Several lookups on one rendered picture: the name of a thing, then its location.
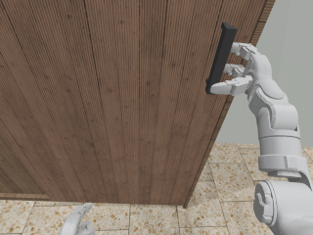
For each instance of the left robot hand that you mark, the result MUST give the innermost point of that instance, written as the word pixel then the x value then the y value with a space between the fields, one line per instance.
pixel 72 224

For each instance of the right robot upper arm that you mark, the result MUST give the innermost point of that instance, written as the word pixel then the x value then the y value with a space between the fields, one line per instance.
pixel 286 207

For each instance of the wardrobe door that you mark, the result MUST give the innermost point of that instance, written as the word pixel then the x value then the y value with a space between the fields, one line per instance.
pixel 15 177
pixel 104 101

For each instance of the right robot hand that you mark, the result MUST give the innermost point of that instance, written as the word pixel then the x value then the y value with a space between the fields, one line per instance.
pixel 257 67

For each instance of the handle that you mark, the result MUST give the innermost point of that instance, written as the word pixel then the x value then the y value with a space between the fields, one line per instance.
pixel 221 56

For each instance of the right robot forearm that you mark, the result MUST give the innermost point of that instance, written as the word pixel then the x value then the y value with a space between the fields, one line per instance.
pixel 278 133

